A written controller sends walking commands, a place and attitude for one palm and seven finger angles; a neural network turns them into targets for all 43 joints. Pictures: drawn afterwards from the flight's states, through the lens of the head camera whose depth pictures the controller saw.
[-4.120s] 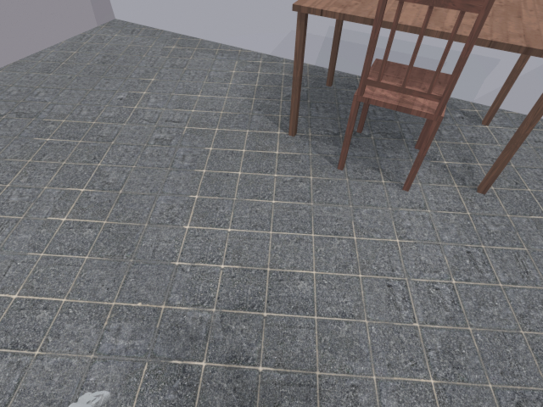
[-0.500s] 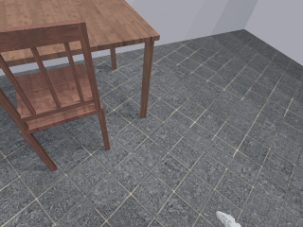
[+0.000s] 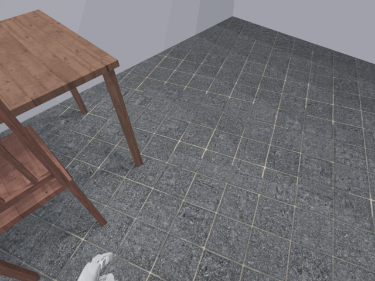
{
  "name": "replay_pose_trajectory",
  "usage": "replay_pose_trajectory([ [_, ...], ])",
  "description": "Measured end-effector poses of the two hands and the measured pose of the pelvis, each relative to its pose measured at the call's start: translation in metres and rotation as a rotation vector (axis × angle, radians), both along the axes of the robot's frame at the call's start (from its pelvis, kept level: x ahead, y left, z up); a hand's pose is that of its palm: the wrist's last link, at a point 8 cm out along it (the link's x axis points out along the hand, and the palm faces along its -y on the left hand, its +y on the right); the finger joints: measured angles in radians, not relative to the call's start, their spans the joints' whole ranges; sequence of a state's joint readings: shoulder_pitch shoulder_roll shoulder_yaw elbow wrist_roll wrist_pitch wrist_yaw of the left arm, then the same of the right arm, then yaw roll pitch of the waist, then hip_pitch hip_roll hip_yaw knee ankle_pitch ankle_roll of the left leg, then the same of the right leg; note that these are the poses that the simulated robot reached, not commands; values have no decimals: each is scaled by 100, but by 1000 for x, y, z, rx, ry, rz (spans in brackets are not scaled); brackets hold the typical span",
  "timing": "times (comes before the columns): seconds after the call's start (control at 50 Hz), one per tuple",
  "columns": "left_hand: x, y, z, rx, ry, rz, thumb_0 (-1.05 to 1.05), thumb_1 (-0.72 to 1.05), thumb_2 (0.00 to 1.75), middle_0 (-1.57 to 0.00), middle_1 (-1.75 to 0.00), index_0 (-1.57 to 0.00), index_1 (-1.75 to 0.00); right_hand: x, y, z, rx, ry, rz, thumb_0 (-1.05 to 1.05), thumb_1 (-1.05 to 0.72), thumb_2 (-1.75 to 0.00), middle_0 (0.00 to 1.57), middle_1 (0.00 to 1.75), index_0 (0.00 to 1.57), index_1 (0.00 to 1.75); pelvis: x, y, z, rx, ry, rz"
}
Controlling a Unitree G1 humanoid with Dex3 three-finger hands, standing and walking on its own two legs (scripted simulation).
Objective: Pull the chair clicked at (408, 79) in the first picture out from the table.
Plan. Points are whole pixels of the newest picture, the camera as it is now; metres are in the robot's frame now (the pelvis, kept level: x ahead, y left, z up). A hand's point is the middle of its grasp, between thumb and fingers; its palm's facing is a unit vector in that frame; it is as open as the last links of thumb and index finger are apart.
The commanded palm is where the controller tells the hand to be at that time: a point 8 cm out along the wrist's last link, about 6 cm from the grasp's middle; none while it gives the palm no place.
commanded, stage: turn to face it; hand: left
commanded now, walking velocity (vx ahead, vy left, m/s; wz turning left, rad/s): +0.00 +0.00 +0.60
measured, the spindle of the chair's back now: out of the picture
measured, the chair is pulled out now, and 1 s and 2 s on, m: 0.00 0.00 0.00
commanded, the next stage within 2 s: take the last steps up to it in 1.18 s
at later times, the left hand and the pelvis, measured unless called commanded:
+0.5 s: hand out of the picture +0.00 +0.26 -0.16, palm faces +0.32 -0.91 -0.25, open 7.4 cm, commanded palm none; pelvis -0.01 +0.03 +0.02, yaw +16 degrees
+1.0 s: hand out of the picture -0.08 +0.14 -0.12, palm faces +0.57 -0.77 -0.29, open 7.4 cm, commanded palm none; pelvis -0.03 -0.06 +0.02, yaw +35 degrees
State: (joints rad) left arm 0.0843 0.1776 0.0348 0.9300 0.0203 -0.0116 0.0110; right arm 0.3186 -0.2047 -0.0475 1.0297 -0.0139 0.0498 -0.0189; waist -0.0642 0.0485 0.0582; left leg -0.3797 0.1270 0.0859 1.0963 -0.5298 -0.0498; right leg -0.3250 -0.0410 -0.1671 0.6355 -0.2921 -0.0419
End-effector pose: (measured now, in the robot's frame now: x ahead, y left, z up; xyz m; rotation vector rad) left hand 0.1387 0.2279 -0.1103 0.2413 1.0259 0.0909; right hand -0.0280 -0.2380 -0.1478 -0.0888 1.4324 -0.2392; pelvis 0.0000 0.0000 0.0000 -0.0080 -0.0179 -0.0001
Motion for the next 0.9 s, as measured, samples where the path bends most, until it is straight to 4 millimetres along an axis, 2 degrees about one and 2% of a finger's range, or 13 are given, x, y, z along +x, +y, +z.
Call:
replay_pose_trajectory([
  [0.08,-4,-8,0,-48,-6,44,0,91,90,-20,-30,-20,-30,23,15,7,27,-31,47,1,-91,-90,20,30,20,30,6,2,6,-3,-3,51],
  [0.14,-16,-4,-8,-85,-2,99,0,91,90,-20,-30,-20,-30,43,27,12,31,-53,104,1,-91,-90,20,30,20,30,7,8,6,-10,-7,93],
  [0.22,-47,17,-29,-124,34,200,0,90,90,-20,-30,-20,-30,68,35,13,-11,-85,192,1,-92,-90,20,30,20,30,5,23,-4,-35,-9,152],
  [0.28,-80,36,-40,-118,115,267,0,91,90,-20,-30,-20,-30,83,39,18,-40,-114,236,1,-92,-90,20,30,20,30,1,31,-5,-30,2,173],
  [0.4,-135,65,-25,-69,221,366,1,91,90,-20,-30,-20,-30,102,40,38,-71,-132,310,1,-92,-90,20,30,20,30,-4,37,12,-36,28,222],
  [0.52,-164,76,-11,-24,220,446,1,91,90,-19,-30,-19,-29,124,35,46,-73,-162,382,1,-91,-90,20,30,20,30,-9,31,18,-36,28,285],
  [0.64,-167,62,-2,0,159,489,1,91,90,-19,-30,-19,-29,144,21,40,-50,-194,446,1,-91,-90,20,30,20,30,-16,11,16,-21,20,355],
  [0.76,-172,27,9,28,80,531,1,91,90,-19,-30,-20,-29,163,-2,22,-3,-211,507,1,-91,-90,20,30,20,30,-23,-23,8,3,19,430],
  [0.82,-190,2,14,46,70,569,1,91,90,-20,-30,-20,-30,174,-12,14,18,-208,541,1,-91,-90,20,30,20,30,-25,-39,7,15,9,479],
  [0.9,-220,-25,23,40,101,644,1,91,90,-20,-30,-20,-30,185,-17,20,41,-200,607,1,-91,-90,20,30,20,30,-26,-52,16,39,5,536],
])
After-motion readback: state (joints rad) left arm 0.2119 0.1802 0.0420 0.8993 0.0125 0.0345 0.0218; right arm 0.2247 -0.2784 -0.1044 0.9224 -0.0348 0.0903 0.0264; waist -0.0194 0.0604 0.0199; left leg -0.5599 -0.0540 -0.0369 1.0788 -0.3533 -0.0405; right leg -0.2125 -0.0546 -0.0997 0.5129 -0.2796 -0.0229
